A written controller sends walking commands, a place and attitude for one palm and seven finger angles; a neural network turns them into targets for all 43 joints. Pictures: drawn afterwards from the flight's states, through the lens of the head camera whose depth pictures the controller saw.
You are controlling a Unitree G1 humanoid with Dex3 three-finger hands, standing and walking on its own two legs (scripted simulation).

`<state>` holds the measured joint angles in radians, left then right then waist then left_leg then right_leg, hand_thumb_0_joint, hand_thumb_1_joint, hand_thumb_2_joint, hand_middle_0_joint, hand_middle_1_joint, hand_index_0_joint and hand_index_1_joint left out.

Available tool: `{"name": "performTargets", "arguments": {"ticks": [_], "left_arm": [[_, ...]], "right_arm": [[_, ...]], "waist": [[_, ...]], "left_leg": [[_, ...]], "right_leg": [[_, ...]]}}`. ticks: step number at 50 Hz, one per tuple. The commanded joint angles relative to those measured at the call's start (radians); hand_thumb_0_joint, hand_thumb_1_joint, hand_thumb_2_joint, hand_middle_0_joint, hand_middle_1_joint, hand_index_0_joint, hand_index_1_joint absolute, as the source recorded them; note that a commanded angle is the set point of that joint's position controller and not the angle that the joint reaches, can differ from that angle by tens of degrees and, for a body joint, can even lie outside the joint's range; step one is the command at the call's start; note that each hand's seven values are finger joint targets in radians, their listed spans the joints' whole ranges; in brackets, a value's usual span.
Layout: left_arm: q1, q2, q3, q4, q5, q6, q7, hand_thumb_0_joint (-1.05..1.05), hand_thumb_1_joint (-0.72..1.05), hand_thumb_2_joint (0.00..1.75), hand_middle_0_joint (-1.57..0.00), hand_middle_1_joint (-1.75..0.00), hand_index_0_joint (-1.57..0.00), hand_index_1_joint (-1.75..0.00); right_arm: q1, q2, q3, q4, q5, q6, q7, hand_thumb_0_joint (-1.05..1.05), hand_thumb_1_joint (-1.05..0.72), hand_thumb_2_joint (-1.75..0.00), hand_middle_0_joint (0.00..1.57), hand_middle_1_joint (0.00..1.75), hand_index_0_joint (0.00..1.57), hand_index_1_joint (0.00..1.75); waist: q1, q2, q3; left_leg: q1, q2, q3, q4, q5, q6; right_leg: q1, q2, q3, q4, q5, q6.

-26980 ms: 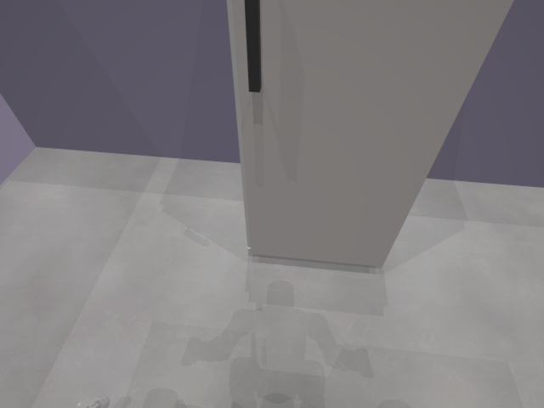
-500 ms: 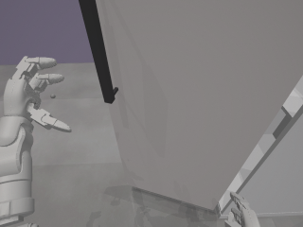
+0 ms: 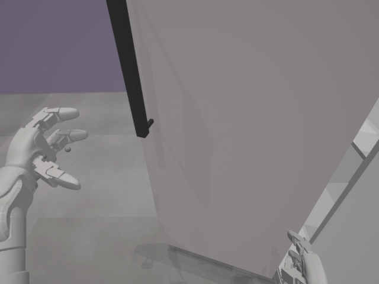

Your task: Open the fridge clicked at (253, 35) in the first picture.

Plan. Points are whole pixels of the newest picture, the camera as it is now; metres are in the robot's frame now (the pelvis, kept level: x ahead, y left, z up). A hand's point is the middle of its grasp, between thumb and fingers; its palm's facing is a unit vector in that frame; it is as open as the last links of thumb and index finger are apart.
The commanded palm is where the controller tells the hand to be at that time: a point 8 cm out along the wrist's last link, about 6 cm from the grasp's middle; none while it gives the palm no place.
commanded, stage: draw the hand back to the body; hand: left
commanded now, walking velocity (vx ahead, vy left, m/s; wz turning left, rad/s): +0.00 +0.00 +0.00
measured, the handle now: (136, 70) +0.48 +0.19 +0.26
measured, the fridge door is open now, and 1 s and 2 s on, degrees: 71 71 71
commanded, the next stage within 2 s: step back with the hand held close in 1.16 s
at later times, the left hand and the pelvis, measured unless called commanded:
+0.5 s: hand (50, 171) +0.24 +0.29 +0.18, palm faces +0.46 -0.83 -0.30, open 11.6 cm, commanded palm +0.18 +0.32 +0.19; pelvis +0.01 +0.02 +0.01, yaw -1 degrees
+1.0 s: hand (41, 191) +0.20 +0.29 +0.16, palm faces +0.48 -0.80 -0.34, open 7.6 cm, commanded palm +0.15 +0.32 +0.18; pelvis +0.01 +0.02 +0.01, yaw -1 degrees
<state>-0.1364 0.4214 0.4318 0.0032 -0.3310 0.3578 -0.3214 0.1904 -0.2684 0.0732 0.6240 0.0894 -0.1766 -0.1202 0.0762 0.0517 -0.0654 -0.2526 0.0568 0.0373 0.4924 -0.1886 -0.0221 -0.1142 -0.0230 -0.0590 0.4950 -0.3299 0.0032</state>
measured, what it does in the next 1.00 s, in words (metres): stands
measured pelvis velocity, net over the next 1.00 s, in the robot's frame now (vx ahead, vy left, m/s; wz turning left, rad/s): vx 0.01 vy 0.02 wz -0.01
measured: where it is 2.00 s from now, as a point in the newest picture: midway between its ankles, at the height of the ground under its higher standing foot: outside the picture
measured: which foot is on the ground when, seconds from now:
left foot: down 0.00-1.00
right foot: down 0.00-1.00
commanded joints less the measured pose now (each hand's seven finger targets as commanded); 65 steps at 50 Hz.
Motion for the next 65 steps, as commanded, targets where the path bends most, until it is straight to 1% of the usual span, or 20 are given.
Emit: {"name": "performTargets", "arguments": {"ticks": [1,4,5,6,7,9,15,19,20,23,27,34,36,39,41,45,52,61,64,65], "left_arm": [[-0.309,0.290,0.123,-0.300,-0.016,-0.102,0.021,0.00,-0.48,0.24,-0.25,-1.11,-0.25,-1.11],[-0.252,0.244,0.100,-0.329,-0.025,-0.120,0.009,0.00,-0.37,0.29,-0.24,-1.04,-0.24,-1.04],[-0.217,0.318,0.108,-0.399,0.123,-0.259,0.180,0.00,-0.33,0.31,-0.24,-1.02,-0.24,-1.02],[-0.093,0.229,0.077,-0.308,0.136,-0.305,0.251,0.00,-0.30,0.32,-0.24,-1.00,-0.24,-1.00],[-0.028,0.188,0.042,-0.303,0.159,-0.334,0.292,0.00,-0.26,0.34,-0.24,-0.98,-0.24,-0.98],[-0.003,0.164,0.018,-0.352,0.184,-0.390,0.341,0.00,-0.19,0.37,-0.24,-0.94,-0.24,-0.94],[0.055,0.169,0.023,-0.455,0.237,-0.480,0.421,0.00,0.03,0.48,-0.23,-0.81,-0.23,-0.81],[0.133,0.133,-0.003,-0.478,0.247,-0.499,0.435,0.00,0.17,0.55,-0.22,-0.73,-0.22,-0.73],[0.138,0.157,0.020,-0.485,0.253,-0.504,0.440,0.00,0.21,0.57,-0.22,-0.70,-0.22,-0.70],[0.236,0.140,0.022,-0.488,0.253,-0.508,0.439,0.00,0.32,0.62,-0.22,-0.64,-0.22,-0.64],[0.350,0.117,0.021,-0.505,0.250,-0.504,0.432,0.00,0.47,0.69,-0.22,-0.55,-0.22,-0.55],[0.425,0.114,0.030,-0.546,0.247,-0.493,0.428,0.00,0.72,0.81,-0.21,-0.41,-0.21,-0.41],[0.428,0.134,0.041,-0.578,0.254,-0.495,0.430,0.00,0.79,0.85,-0.20,-0.36,-0.20,-0.36],[0.470,0.104,0.019,-0.589,0.253,-0.489,0.434,0.00,0.90,0.90,-0.20,-0.30,-0.20,-0.30],[0.431,0.133,0.033,-0.600,0.258,-0.490,0.439,0.00,0.90,0.90,-0.20,-0.30,-0.20,-0.30],[0.401,0.120,0.023,-0.584,0.257,-0.488,0.444,0.00,0.90,0.90,-0.20,-0.30,-0.20,-0.30],[0.432,0.100,0.008,-0.563,0.253,-0.487,0.438,0.00,0.90,0.90,-0.20,-0.30,-0.20,-0.30],[0.443,0.131,0.039,-0.569,0.254,-0.494,0.437,0.00,0.90,0.90,-0.20,-0.30,-0.20,-0.30],[0.428,0.090,-0.004,-0.565,0.253,-0.494,0.433,0.00,0.90,0.90,-0.20,-0.30,-0.20,-0.30],[0.318,0.225,0.098,-0.640,0.266,-0.531,0.441,0.00,0.90,0.90,-0.20,-0.30,-0.20,-0.30]], "right_arm": [[-0.169,-0.097,-0.035,-0.167,-0.015,-0.069,-0.013,0.00,-0.90,-0.90,0.20,0.30,0.20,0.30],[-0.164,-0.086,-0.031,-0.166,-0.016,-0.080,-0.015,0.00,-0.90,-0.90,0.20,0.30,0.20,0.30],[-0.143,-0.081,-0.040,-0.148,-0.068,-0.094,0.003,0.00,-0.90,-0.90,0.20,0.30,0.20,0.30],[-0.138,-0.086,-0.046,-0.116,-0.076,-0.099,0.007,0.00,-0.90,-0.90,0.20,0.30,0.20,0.30],[-0.135,-0.085,-0.048,-0.108,-0.077,-0.086,0.010,0.00,-0.90,-0.90,0.20,0.30,0.20,0.30],[-0.133,-0.084,-0.056,-0.107,-0.080,-0.069,0.012,0.00,-0.90,-0.90,0.20,0.30,0.20,0.30],[-0.132,-0.084,-0.072,-0.095,-0.100,-0.047,0.006,0.00,-0.90,-0.90,0.20,0.30,0.20,0.30],[-0.139,-0.075,-0.077,-0.089,-0.104,-0.036,0.007,0.00,-0.90,-0.90,0.20,0.30,0.20,0.30],[-0.138,-0.080,-0.077,-0.086,-0.106,-0.034,0.007,0.00,-0.90,-0.90,0.20,0.30,0.20,0.30],[-0.136,-0.078,-0.081,-0.092,-0.109,-0.025,0.012,0.00,-0.90,-0.90,0.20,0.30,0.20,0.30],[-0.134,-0.070,-0.088,-0.104,-0.107,-0.008,0.021,0.00,-0.90,-0.90,0.20,0.30,0.20,0.30],[-0.132,-0.065,-0.090,-0.125,-0.106,0.015,0.026,0.00,-0.90,-0.90,0.20,0.30,0.20,0.30],[-0.132,-0.071,-0.091,-0.124,-0.109,0.015,0.024,0.00,-0.90,-0.90,0.20,0.30,0.20,0.30],[-0.126,-0.061,-0.090,-0.132,-0.110,0.016,0.024,0.00,-0.90,-0.90,0.20,0.30,0.20,0.30],[-0.128,-0.068,-0.089,-0.124,-0.112,0.014,0.019,0.00,-0.90,-0.90,0.20,0.30,0.20,0.30],[-0.131,-0.063,-0.086,-0.123,-0.112,0.011,0.012,0.00,-0.90,-0.90,0.20,0.30,0.20,0.30],[-0.140,-0.057,-0.085,-0.123,-0.113,0.012,0.010,0.00,-0.90,-0.90,0.20,0.30,0.20,0.30],[-0.141,-0.060,-0.087,-0.119,-0.115,0.011,0.008,0.00,-0.90,-0.90,0.20,0.30,0.20,0.30],[-0.141,-0.054,-0.088,-0.121,-0.112,0.010,0.007,0.00,-0.90,-0.90,0.20,0.30,0.20,0.30],[-0.162,-0.063,-0.078,-0.153,-0.101,0.038,0.020,0.00,-0.90,-0.90,0.20,0.30,0.20,0.30]], "waist": [[-0.004,0.003,-0.131],[-0.006,0.045,-0.141],[-0.005,0.053,0.010],[-0.013,0.005,0.051],[-0.018,-0.026,0.054],[-0.017,-0.006,0.006],[-0.008,0.021,-0.078],[-0.010,0.043,-0.037],[-0.005,0.045,-0.038],[0.002,0.004,-0.028],[0.002,0.014,-0.002],[-0.002,-0.002,0.037],[0.002,0.024,0.015],[-0.003,0.033,0.029],[-0.003,0.010,0.024],[-0.005,0.008,0.048],[0.000,0.004,0.052],[0.006,-0.005,0.045],[-0.003,-0.015,0.050],[-0.039,-0.036,0.125]], "left_leg": [[0.206,-0.053,-0.019,-0.041,0.111,0.060],[0.226,-0.055,-0.015,-0.049,0.126,0.057],[0.176,-0.068,0.001,-0.052,0.087,0.046],[0.156,-0.060,0.004,-0.054,0.054,0.044],[0.166,-0.050,0.004,-0.070,0.027,0.047],[0.200,-0.044,0.003,-0.097,0.008,0.050],[0.278,-0.043,0.003,-0.130,0.072,0.055],[0.278,-0.035,0.000,-0.145,0.076,0.050],[0.282,-0.040,-0.001,-0.148,0.080,0.049],[0.270,-0.037,0.000,-0.147,0.122,0.050],[0.256,-0.028,0.007,-0.147,0.143,0.045],[0.242,-0.028,0.015,-0.143,0.131,0.044],[0.259,-0.031,0.012,-0.141,0.150,0.044],[0.256,-0.031,0.013,-0.138,0.151,0.042],[0.260,-0.034,0.011,-0.138,0.143,0.045],[0.261,-0.038,0.009,-0.143,0.110,0.045],[0.260,-0.038,0.014,-0.145,0.106,0.049],[0.259,-0.043,0.015,-0.137,0.130,0.051],[0.262,-0.042,0.021,-0.137,0.126,0.051],[0.175,-0.019,0.012,-0.061,0.101,0.063]], "right_leg": [[-0.123,0.034,0.026,-0.119,0.240,0.002],[-0.114,0.036,0.016,-0.114,0.265,0.000],[-0.182,0.028,0.040,-0.190,0.197,0.004],[-0.192,0.018,0.027,-0.205,0.158,-0.001],[-0.182,0.016,0.023,-0.207,0.127,0.002],[-0.137,0.017,0.025,-0.198,0.104,-0.001],[-0.054,0.023,0.026,-0.191,0.166,-0.006],[-0.039,0.023,0.022,-0.193,0.164,-0.009],[-0.042,0.025,0.021,-0.199,0.172,-0.010],[-0.017,0.025,0.017,-0.193,0.218,-0.010],[-0.002,0.021,0.016,-0.184,0.239,-0.010],[-0.017,0.023,0.015,-0.200,0.232,-0.006],[-0.011,0.025,0.018,-0.206,0.244,-0.009],[-0.013,0.024,0.014,-0.198,0.247,-0.008],[-0.017,0.026,0.016,-0.213,0.240,-0.007],[-0.036,0.025,0.014,-0.221,0.203,-0.005],[-0.021,0.018,0.020,-0.228,0.203,-0.002],[-0.014,0.018,0.020,-0.232,0.236,-0.001],[-0.022,0.018,0.018,-0.222,0.233,0.003],[-0.145,-0.036,0.076,-0.264,0.306,0.006]]}}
